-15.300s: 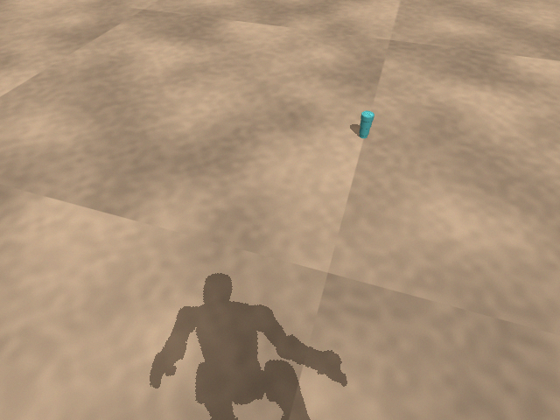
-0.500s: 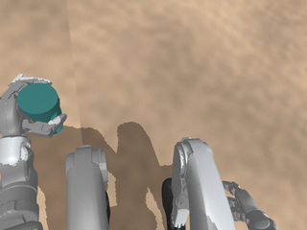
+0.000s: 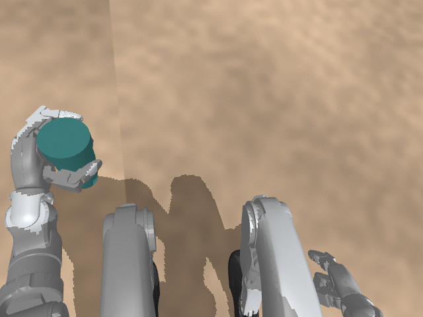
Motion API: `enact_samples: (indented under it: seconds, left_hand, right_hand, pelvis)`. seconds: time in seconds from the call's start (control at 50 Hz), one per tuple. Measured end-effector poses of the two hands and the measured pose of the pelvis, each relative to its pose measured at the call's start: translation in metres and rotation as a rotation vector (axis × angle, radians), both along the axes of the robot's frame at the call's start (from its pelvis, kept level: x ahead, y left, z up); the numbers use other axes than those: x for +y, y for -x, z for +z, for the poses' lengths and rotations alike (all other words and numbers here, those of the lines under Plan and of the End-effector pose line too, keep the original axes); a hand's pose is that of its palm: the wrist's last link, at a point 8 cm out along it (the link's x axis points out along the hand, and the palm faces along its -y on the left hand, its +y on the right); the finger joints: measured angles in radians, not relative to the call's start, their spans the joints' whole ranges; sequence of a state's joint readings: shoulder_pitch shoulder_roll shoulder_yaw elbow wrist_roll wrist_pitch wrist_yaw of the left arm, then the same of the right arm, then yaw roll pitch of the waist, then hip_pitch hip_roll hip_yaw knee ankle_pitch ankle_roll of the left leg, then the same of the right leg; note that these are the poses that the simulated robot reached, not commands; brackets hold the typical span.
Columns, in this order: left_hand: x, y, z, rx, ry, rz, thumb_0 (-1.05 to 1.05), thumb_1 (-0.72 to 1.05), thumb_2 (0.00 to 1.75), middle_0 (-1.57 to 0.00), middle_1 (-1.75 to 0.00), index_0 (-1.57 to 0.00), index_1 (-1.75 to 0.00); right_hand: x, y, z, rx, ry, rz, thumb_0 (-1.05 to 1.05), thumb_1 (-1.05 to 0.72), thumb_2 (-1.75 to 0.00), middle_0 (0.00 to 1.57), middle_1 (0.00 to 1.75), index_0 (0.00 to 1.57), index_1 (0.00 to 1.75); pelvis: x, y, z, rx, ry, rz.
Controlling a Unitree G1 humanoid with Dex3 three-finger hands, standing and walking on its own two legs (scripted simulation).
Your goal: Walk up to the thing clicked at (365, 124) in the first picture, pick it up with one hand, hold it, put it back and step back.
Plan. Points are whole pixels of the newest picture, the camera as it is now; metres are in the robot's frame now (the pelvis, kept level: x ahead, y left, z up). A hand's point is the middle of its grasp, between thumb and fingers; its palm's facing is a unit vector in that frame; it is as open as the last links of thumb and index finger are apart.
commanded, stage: settle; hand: left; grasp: from the side
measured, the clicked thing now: (75, 160) +0.40 +0.24 -0.06
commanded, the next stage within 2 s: lift in 0.10 s
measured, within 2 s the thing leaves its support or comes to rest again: neither
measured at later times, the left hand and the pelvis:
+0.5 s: hand (69, 147) +0.40 +0.23 +0.00, palm faces +0.08 -1.00 -0.04, open 10.0 cm; pelvis +0.00 +0.00 +0.02, yaw +1 degrees
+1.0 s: hand (19, 112) +0.38 +0.22 +0.15, palm faces +0.10 -0.99 -0.05, open 10.0 cm; pelvis +0.02 +0.00 +0.14, yaw +2 degrees
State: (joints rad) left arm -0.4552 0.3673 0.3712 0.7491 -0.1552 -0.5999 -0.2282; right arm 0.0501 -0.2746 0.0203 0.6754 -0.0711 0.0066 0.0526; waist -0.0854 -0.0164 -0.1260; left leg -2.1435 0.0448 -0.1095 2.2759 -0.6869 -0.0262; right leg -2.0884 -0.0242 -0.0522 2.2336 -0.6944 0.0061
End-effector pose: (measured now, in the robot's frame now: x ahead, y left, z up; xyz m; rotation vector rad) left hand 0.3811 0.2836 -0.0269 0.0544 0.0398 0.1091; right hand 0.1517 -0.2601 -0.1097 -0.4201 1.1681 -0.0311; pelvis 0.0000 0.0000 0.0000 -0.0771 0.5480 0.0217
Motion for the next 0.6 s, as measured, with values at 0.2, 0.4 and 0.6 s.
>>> enact_samples:
  seconds: [0.2,0.4,0.6]
  left_hand:
    - [-0.002,-0.001,0.007,0.007,0.001,0.001,0.06,-0.37,1.15,-0.83,-1.08,-0.66,-1.07]
    - [-0.006,0.000,0.017,0.004,0.008,-0.020,0.06,-0.37,1.15,-0.83,-1.08,-0.66,-1.07]
    - [-0.005,0.006,0.052,-0.009,0.013,-0.023,0.06,-0.37,1.15,-0.84,-1.08,-0.67,-1.06]
  right_hand:
    - [0.000,0.011,0.003,0.015,-0.010,-0.017,0.01,-0.91,-0.90,0.20,0.30,0.20,0.30]
    - [-0.003,0.016,0.010,0.010,-0.008,-0.037,0.01,-0.92,-0.90,0.20,0.30,0.20,0.30]
    - [-0.001,0.006,0.033,-0.031,-0.020,-0.057,0.01,-0.93,-0.90,0.20,0.30,0.20,0.30]
  pelvis:
    - [-0.001,0.001,0.005,0.001,-0.007,0.004]
    - [-0.001,0.000,0.013,0.005,-0.012,0.005]
    - [-0.001,-0.002,0.036,0.018,-0.016,0.010]
